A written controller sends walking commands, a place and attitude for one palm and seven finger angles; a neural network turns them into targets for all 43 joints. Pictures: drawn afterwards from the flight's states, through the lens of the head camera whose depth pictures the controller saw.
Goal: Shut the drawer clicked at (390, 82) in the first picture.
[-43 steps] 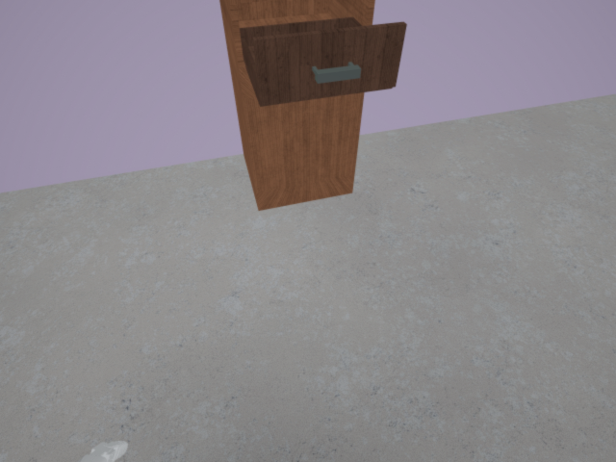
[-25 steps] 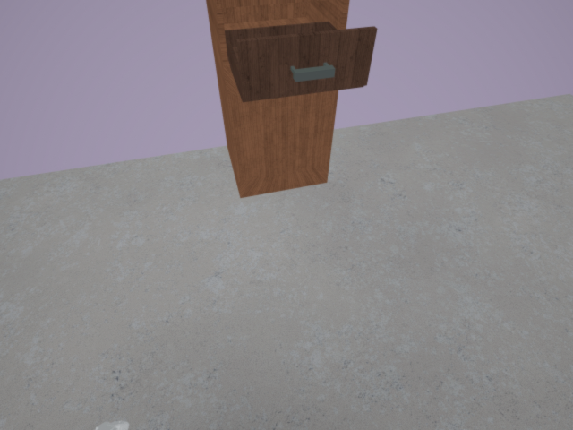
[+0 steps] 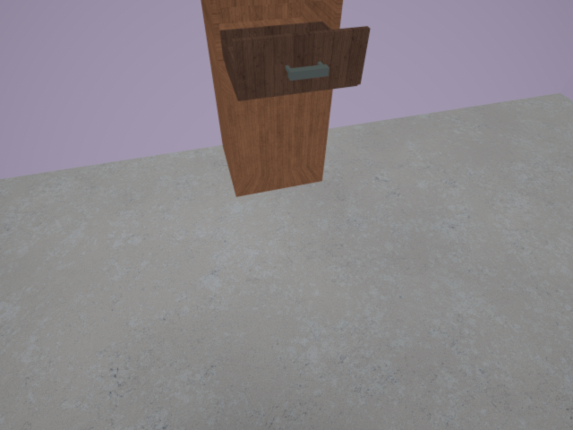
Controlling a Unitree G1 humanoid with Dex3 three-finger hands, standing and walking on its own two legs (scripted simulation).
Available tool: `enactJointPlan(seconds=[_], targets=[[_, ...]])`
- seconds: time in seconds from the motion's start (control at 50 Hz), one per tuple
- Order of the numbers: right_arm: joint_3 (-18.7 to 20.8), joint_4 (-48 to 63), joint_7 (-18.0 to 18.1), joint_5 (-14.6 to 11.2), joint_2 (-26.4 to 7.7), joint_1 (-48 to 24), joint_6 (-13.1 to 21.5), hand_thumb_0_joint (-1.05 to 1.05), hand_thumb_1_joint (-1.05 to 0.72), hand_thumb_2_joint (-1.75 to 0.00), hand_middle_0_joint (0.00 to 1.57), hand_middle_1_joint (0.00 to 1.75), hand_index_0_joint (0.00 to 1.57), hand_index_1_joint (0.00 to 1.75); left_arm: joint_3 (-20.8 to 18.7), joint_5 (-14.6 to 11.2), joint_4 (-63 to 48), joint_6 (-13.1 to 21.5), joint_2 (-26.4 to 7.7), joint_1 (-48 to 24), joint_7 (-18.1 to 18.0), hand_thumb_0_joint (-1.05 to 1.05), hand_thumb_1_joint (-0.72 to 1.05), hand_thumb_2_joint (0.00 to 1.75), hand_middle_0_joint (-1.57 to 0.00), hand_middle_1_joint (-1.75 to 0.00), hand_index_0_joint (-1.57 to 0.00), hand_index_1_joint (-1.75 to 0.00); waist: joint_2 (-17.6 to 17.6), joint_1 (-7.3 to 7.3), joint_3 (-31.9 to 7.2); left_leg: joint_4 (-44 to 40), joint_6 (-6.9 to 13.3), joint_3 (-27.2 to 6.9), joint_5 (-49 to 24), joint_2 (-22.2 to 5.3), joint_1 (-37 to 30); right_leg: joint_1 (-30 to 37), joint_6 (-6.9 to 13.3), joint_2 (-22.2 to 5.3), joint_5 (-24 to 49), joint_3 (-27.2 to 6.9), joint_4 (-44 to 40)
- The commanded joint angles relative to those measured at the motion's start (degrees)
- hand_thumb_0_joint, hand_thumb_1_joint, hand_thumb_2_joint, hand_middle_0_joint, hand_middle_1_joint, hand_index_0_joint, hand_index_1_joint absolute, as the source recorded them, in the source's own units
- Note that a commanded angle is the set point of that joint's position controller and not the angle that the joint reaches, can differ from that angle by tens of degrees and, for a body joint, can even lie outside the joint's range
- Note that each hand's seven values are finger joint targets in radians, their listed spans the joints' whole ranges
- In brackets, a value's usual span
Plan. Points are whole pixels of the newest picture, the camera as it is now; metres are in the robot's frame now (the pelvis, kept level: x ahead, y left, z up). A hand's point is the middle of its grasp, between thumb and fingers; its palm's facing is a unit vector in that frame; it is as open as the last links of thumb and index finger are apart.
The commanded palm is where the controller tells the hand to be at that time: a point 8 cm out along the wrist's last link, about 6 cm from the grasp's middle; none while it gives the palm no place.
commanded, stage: look at it before walking up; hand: left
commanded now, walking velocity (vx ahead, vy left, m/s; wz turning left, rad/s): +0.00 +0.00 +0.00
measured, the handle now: (306, 69) +1.10 +0.00 +0.00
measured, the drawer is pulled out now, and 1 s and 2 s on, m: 0.28 0.28 0.28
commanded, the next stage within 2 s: walk to a spot facing it in 0.58 s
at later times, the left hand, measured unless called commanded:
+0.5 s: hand out of the picture +0.07 +0.25 -0.16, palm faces -0.04 -0.94 -0.33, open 7.4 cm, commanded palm none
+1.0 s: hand out of the picture +0.06 +0.22 -0.18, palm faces -0.12 -0.95 -0.28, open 7.4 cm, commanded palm none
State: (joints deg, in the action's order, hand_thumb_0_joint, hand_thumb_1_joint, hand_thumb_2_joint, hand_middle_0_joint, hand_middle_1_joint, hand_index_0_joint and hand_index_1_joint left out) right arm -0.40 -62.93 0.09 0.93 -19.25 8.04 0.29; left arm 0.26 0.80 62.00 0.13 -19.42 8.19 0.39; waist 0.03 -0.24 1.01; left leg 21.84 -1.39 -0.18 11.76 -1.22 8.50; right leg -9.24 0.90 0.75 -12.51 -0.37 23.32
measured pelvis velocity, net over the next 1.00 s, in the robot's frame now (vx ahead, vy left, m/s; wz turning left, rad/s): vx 0.00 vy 0.00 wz -0.15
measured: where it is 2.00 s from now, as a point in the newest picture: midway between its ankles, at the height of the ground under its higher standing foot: (307, 428)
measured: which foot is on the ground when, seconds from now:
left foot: down 0.00-1.00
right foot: down 0.00-1.00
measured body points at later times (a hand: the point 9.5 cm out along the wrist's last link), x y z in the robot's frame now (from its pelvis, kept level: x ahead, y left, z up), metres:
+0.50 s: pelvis +0.00 +0.01 +0.00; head +0.00 +0.01 +0.45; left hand +0.08 +0.30 -0.13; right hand +0.07 -0.29 -0.13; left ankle +0.00 +0.14 -0.74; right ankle +0.00 -0.11 -0.74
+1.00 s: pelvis +0.00 +0.00 -0.01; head +0.01 +0.00 +0.44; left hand +0.07 +0.27 -0.15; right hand +0.04 -0.27 -0.16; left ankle +0.00 +0.14 -0.74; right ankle +0.00 -0.10 -0.74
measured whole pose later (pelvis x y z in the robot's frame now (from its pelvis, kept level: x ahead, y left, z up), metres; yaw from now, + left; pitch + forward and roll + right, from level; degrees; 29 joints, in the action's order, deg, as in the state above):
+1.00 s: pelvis +0.00 +0.00 -0.01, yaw -8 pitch -1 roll +2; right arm 1.2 -57.7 0.4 1.2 -14.2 9.3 -0.9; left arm -1.6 1.5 57.7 -3.2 -15.8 13.5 1.2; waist -1.3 1.5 2.3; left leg 30.3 -1.1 7.8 17.5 -3.0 11.2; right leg -17.9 0.0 1.2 -21.4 -3.8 38.6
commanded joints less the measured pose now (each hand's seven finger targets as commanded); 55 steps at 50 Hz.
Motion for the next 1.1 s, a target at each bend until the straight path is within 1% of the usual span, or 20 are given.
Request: enactJointPlan(seconds=[0.0, 0.1, 0.4, 0.56, 0.66, 0.7, 0.72, 0.76, 0.8, 0.86, 0.9, 0.92, 0.94, 0.96, 0.98, 1.0, 1.02, 1.04, 1.06, 1.08], targets=[[2.1, 3.6, 0.8, -0.2, -11.3, -2.9, 1.8, 0.0, -0.9, -0.9, 0.2, 0.3, 0.2, 0.3, -2.1, -0.3, -3.7, 1.4, -11.9, -2.6, -0.9, 0.0, 0.9, 0.9, -0.2, -0.3, -0.2, -0.3, 0.1, 0.34, -1.8, -3.7, 2.7, -4.9, -4.7, -5.4, -0.4, -1.0, 1.4, -7.3, 3.1, -7.3, -5.8], [2.2, 3.3, 0.8, -0.3, -11.4, -2.7, 1.9, 0.0, -0.9, -0.9, 0.2, 0.3, 0.2, 0.3, -2.2, -0.2, -3.7, 1.6, -11.8, -2.6, -1.0, 0.0, 0.9, 0.9, -0.2, -0.3, -0.2, -0.3, -0.6, 0.24, -3.0, -3.8, 2.7, -4.9, -5.9, -5.6, -1.0, -0.3, 1.3, -7.3, 5.1, -7.1, -5.5], [2.3, 2.9, 0.8, -0.3, -11.4, -2.9, 2.0, 0.0, -0.9, -0.9, 0.2, 0.3, 0.2, 0.3, -2.1, -0.2, -3.2, 1.5, -11.5, -2.4, -1.0, 0.0, 0.9, 0.9, -0.2, -0.3, -0.2, -0.3, 0.2, 0.27, -2.0, -4.6, 2.8, -4.9, -5.7, -5.8, -1.0, -0.6, 0.9, -7.1, 5.3, -6.8, -5.7], [2.3, 2.8, 0.8, -0.4, -11.3, -2.9, 2.1, 0.0, -0.9, -0.9, 0.2, 0.3, 0.2, 0.3, -2.0, -0.2, -3.0, 1.7, -11.6, -2.0, -1.0, 0.0, 0.9, 0.9, -0.2, -0.3, -0.2, -0.3, -0.5, 0.25, -3.6, -4.5, 2.9, -5.0, -8.0, -6.1, -2.2, 0.7, 0.9, -7.3, 8.2, -6.6, -5.4], [2.2, 2.6, 0.9, -0.4, -11.3, -3.2, 2.1, 0.0, -0.9, -0.9, 0.2, 0.3, 0.2, 0.3, -2.0, -0.1, -2.9, 1.6, -11.5, -1.7, -1.1, 0.0, 0.9, 0.9, -0.2, -0.3, -0.2, -0.3, 0.2, 0.36, -3.0, -4.8, 2.9, -5.0, -8.5, -6.1, -2.4, 0.6, 0.8, -7.3, 8.6, -6.4, -5.4], [2.6, 2.9, 1.1, -0.3, -11.7, -3.0, 2.1, 0.0, -0.9, -0.9, 0.2, 0.3, 0.2, 0.3, -2.3, -0.1, -3.3, 1.4, -11.8, -2.0, -0.9, 0.0, 0.9, 0.9, -0.2, -0.3, -0.2, -0.3, 0.6, 0.2, -2.4, -3.9, 2.7, -3.9, -8.3, -6.4, -3.0, -0.9, 1.1, -6.8, 10.0, -7.4, -4.8], [2.5, 3.0, 1.1, -0.3, -10.2, -2.0, 1.8, 0.0, -0.9, -0.9, 0.2, 0.3, 0.2, 0.3, -2.4, -0.1, -3.6, 0.9, -10.6, -1.4, -1.0, 0.0, 0.9, 0.9, -0.2, -0.3, -0.2, -0.3, 0.0, 0.18, -2.3, -2.6, 2.6, -3.0, -8.2, -6.6, -3.1, -1.7, 1.1, -6.8, 11.2, -7.8, -3.8], [1.9, 3.1, 1.3, -0.3, -5.3, 0.9, 1.0, 0.0, -0.9, -0.9, 0.2, 0.3, 0.2, 0.3, -1.7, -0.1, -3.5, -0.4, -6.1, 1.2, -1.2, 0.0, 0.9, 0.9, -0.2, -0.3, -0.2, -0.3, -0.4, -0.13, -2.2, -0.8, 1.9, -1.2, -7.6, -6.7, -2.9, -3.7, 0.4, -6.5, 12.7, -8.3, -1.5], [2.4, 4.4, 1.6, -0.3, -5.5, 1.7, 0.3, 0.0, -0.9, -0.9, 0.2, 0.3, 0.2, 0.3, -2.0, 0.0, -4.7, -1.1, -5.9, 2.3, -1.1, 0.0, 0.9, 0.9, -0.2, -0.3, -0.2, -0.3, -0.3, -0.1, -1.6, 0.6, 2.0, -0.5, -7.4, -7.4, -3.0, -6.3, 0.4, -5.7, 13.4, -8.7, 1.1], [3.6, 6.8, 1.8, -0.1, -6.5, 1.8, -0.3, 0.0, -0.9, -0.9, 0.2, 0.3, 0.2, 0.3, -2.8, 0.3, -7.1, -1.9, -5.6, 3.0, -0.8, 0.0, 0.9, 0.9, -0.2, -0.3, -0.2, -0.3, 1.6, -0.04, -1.2, 1.2, 3.0, -0.9, -5.0, -9.5, -2.0, -9.8, 0.2, -3.7, 11.6, -8.3, 5.9], [4.3, 8.1, 1.6, 0.1, -7.5, 1.7, -0.3, 0.0, -0.9, -0.9, 0.2, 0.3, 0.2, 0.3, -3.1, 0.4, -7.8, -2.0, -4.2, 5.1, -0.1, 0.0, 0.9, 0.9, -0.2, -0.3, -0.2, -0.3, 5.2, 0.59, -2.4, -1.5, 5.1, -3.5, 5.3, -13.2, -2.2, -11.4, -0.2, -0.9, -0.6, -5.5, 11.0], [4.7, 8.6, 1.4, 0.1, -8.5, 1.6, -0.2, 0.0, -0.9, -0.9, 0.2, 0.3, 0.2, 0.3, -3.2, 0.5, -8.2, -2.1, -3.4, 5.8, 0.3, 0.0, 0.9, 0.9, -0.2, -0.3, -0.2, -0.3, 8.3, 0.79, -2.4, -3.8, 7.0, -6.2, 11.3, -16.0, -1.1, -12.0, -0.5, 0.5, -8.5, -3.5, 15.8], [5.1, 9.2, 1.2, 0.2, -8.8, 1.3, 0.0, 0.0, -0.9, -0.9, 0.2, 0.3, 0.2, 0.3, -3.5, 0.6, -8.9, -2.3, -2.6, 5.9, 0.6, 0.0, 0.9, 0.9, -0.2, -0.3, -0.2, -0.3, 10.6, 0.81, -0.9, -6.8, 9.0, -7.6, 16.3, -19.0, 0.7, -13.3, -1.0, 0.6, -13.9, -0.2, 21.7], [5.5, 9.9, 1.0, 0.2, -8.7, 0.6, 0.3, 0.0, -0.9, -0.9, 0.2, 0.3, 0.2, 0.3, -3.9, 0.6, -9.8, -2.4, -2.2, 5.4, 1.0, 0.0, 0.9, 0.9, -0.2, -0.3, -0.2, -0.3, 11.4, 0.93, 0.6, -8.2, 10.2, -8.0, 18.6, -20.7, 2.5, -14.0, -1.2, -1.2, -16.0, 0.3, 24.2], [5.6, 10.3, 0.9, 0.3, -8.5, -0.1, 0.5, 0.0, -0.9, -0.9, 0.2, 0.3, 0.2, 0.3, -4.2, 0.7, -10.3, -2.2, -1.9, 5.7, 1.3, 0.0, 0.9, 0.9, -0.2, -0.3, -0.2, -0.3, 10.7, 1.47, 2.2, -7.6, 9.8, -6.3, 19.4, -20.7, 4.7, -13.1, -1.0, -2.4, -16.1, 0.3, 23.4], [5.7, 10.7, 0.8, 0.4, -8.1, -1.3, 0.5, 0.0, -0.9, -0.9, 0.2, 0.3, 0.2, 0.3, -4.4, 0.7, -10.1, -1.9, -1.1, 7.9, 1.6, 0.0, 0.9, 0.9, -0.2, -0.3, -0.2, -0.3, 9.9, 2.89, 2.6, -4.5, 8.6, -3.6, 19.9, -19.9, 8.1, -8.6, -0.7, -2.9, -14.3, 0.7, 20.3], [5.6, 10.8, 0.5, 0.4, -7.6, -2.2, 0.3, 0.0, -0.9, -0.9, 0.2, 0.3, 0.2, 0.3, -4.5, 0.9, -8.8, -1.5, -0.8, 12.4, 1.7, 0.0, 0.9, 0.9, -0.2, -0.3, -0.2, -0.3, 5.3, 5.28, 2.2, 1.8, 6.5, -0.2, 22.6, -17.4, 12.5, -2.4, -0.5, -1.5, -11.6, 2.6, 15.8], [5.2, 11.4, 0.3, 0.4, -5.3, -3.1, 0.0, 0.0, -0.9, -0.9, 0.2, 0.3, 0.2, 0.3, -4.9, 1.0, -7.1, -0.9, -1.2, 18.5, 1.3, 0.0, 0.9, 0.9, -0.2, -0.3, -0.2, -0.3, -2.4, 8.01, 3.8, 14.7, 3.5, 4.5, 25.0, -12.4, 19.6, 3.6, 0.4, -2.0, -12.3, -1.1, 6.5], [4.0, 13.7, 0.0, -0.1, 0.5, -2.7, -0.2, 0.0, -0.9, -0.9, 0.2, 0.3, 0.2, 0.3, -6.2, 1.7, -6.3, 0.4, -7.6, 23.1, 0.2, 0.0, 0.9, 0.9, -0.2, -0.3, -0.2, -0.3, -24.6, 8.92, 5.4, 37.6, -0.9, 11.1, 28.9, -2.3, 34.3, 6.8, 5.3, -15.9, -24.7, -28.8, -10.1], [3.9, 16.6, -0.2, 0.4, -0.4, -7.2, 0.5, 0.0, -0.9, -0.9, 0.2, 0.3, 0.2, 0.3, -6.1, 0.5, -6.8, 0.8, -8.9, 25.5, -0.9, 0.0, 0.9, 0.9, -0.2, -0.3, -0.2, -0.3, -21.0, 9.21, 7.7, 45.1, -0.2, 3.2, 24.3, -1.0, 38.4, 3.1, 8.8, -21.3, -21.1, -42.6, -17.6]])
